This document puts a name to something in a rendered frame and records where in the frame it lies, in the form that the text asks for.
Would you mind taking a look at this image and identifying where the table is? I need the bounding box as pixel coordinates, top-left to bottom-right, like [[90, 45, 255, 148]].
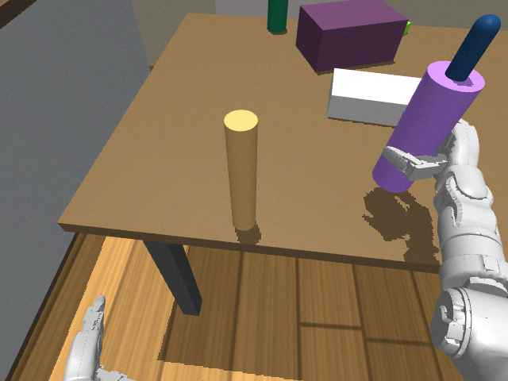
[[57, 13, 508, 316]]

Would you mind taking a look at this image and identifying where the right robot hand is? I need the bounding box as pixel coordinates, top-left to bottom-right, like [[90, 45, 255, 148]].
[[383, 110, 479, 181]]

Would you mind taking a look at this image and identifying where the right robot arm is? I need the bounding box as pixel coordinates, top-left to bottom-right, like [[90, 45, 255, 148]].
[[429, 164, 508, 381]]

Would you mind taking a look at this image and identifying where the left robot hand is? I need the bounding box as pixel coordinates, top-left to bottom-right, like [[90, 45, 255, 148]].
[[63, 295, 135, 381]]

